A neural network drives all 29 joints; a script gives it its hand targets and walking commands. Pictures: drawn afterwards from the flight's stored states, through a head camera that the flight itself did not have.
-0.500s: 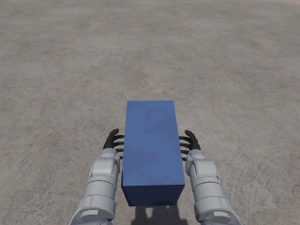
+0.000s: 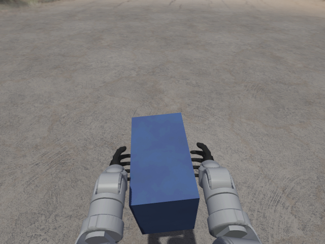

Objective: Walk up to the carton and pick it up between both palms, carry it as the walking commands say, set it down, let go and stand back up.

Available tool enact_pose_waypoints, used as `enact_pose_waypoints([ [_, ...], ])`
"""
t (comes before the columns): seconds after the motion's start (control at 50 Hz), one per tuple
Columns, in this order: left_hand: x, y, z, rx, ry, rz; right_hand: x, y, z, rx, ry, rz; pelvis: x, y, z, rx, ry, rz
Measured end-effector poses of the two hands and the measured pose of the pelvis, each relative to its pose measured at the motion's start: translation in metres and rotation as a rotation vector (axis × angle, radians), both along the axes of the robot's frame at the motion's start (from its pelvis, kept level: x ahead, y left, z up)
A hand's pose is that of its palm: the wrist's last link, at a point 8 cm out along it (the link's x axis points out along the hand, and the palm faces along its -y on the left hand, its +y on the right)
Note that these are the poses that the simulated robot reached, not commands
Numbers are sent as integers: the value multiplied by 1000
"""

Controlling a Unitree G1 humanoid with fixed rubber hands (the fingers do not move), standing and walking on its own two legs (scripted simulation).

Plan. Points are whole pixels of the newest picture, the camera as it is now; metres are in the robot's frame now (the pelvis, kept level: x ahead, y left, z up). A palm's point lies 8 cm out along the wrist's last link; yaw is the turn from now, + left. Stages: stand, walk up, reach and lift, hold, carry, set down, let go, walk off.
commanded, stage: reach and lift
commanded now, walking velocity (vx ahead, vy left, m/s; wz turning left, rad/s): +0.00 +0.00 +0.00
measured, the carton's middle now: (162, 171) +0.36 +0.00 -0.02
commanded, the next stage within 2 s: hold in 0.98 s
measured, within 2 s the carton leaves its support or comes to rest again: neither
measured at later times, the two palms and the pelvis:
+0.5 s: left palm (116, 171) +0.32 +0.12 +0.05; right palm (208, 167) +0.31 -0.12 +0.06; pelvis +0.00 +0.01 +0.00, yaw -1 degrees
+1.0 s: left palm (115, 177) +0.30 +0.12 +0.05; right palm (208, 171) +0.30 -0.12 +0.06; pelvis -0.01 +0.00 +0.00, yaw -1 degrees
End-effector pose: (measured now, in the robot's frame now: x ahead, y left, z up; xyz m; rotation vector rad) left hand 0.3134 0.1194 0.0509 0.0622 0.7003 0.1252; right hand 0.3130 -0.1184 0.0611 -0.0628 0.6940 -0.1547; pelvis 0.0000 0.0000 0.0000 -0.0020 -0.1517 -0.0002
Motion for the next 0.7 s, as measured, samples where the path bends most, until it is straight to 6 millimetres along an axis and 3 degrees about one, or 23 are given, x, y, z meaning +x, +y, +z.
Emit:
enact_pose_waypoints([
  [0.34,9,0,4,9,-11,-22,3,0,2,4,-18,-23,-2,7,-1,1,16,-8],
  [0.7,-4,1,4,29,-2,-15,-4,2,3,-7,-19,6,3,8,1,-1,-7,-11],
])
